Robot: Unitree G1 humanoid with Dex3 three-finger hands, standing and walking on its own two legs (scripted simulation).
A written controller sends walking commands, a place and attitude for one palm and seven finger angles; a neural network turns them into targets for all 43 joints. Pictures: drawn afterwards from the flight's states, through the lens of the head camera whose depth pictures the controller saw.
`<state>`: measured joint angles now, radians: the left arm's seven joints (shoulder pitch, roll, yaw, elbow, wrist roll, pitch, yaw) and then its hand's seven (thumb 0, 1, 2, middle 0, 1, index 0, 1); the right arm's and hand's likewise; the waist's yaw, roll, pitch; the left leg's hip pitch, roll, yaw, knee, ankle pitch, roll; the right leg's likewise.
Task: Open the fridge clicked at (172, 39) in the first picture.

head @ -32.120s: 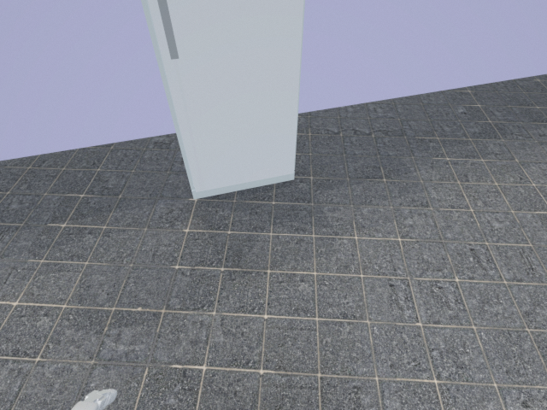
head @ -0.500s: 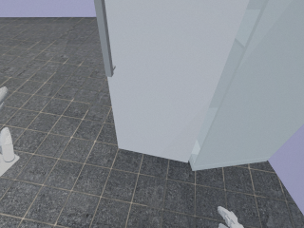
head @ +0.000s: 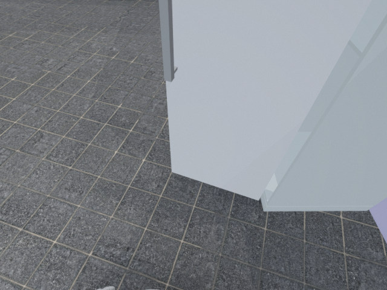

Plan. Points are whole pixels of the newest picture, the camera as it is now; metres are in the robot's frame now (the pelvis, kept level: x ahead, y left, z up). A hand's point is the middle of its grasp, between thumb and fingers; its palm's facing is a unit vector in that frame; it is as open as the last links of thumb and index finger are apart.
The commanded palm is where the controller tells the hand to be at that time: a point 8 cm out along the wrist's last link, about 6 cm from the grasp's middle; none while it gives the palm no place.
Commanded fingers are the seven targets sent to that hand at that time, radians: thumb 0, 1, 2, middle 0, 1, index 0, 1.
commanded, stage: let the arm hang, fingers relaxed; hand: left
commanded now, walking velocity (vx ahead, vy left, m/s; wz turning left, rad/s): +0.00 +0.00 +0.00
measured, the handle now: (170, 28) +0.75 +0.11 +0.17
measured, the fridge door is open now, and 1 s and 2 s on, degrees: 69 69 69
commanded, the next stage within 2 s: look to check the result in 0.76 s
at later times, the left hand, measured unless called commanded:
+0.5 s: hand out of the picture +0.03 +0.21 -0.16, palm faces -0.03 -0.98 -0.21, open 7.4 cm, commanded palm none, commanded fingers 0.00 0.90 0.90 -0.20 -0.30 -0.20 -0.30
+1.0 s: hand out of the picture +0.04 +0.20 -0.16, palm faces -0.05 -0.98 -0.19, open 7.4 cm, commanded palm none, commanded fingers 0.00 0.90 0.90 -0.20 -0.30 -0.20 -0.30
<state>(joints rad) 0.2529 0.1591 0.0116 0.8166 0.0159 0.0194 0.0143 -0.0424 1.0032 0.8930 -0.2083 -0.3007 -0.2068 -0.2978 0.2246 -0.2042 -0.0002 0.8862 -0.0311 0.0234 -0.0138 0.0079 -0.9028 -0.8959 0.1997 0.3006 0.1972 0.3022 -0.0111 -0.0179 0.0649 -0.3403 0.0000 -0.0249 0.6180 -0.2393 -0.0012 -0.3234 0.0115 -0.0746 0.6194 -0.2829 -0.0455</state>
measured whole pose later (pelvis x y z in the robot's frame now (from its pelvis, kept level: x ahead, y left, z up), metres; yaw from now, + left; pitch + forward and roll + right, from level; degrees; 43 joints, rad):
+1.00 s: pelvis +0.02 +0.03 +0.02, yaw -4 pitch -1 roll +0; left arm 0.25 0.15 0.00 1.15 0.02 0.00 0.03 0.01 0.91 0.90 -0.20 -0.30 -0.20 -0.30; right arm 0.25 -0.16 -0.01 1.11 -0.02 0.00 -0.03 0.01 -0.91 -0.90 0.20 0.30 0.20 0.30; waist 0.00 0.01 0.04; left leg -0.20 -0.02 0.05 0.42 -0.21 0.04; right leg -0.20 0.00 0.00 0.41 -0.19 0.00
